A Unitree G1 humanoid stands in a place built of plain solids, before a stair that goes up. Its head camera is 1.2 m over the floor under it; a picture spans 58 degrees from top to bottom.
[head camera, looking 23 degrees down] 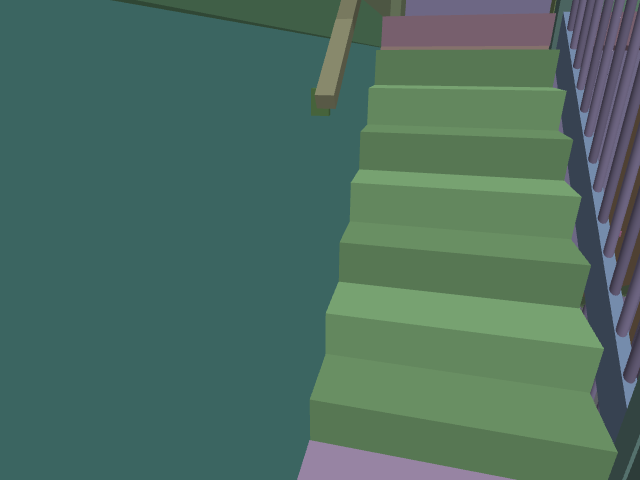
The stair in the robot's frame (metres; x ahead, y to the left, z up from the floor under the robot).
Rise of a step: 0.18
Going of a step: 0.24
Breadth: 0.90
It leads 13 degrees to the right of straight ahead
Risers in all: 8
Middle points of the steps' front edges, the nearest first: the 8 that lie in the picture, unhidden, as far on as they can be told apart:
0.99 -0.40 0.18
1.22 -0.46 0.35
1.46 -0.51 0.53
1.70 -0.57 0.70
1.93 -0.62 0.88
2.17 -0.68 1.06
2.40 -0.73 1.23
2.64 -0.79 1.41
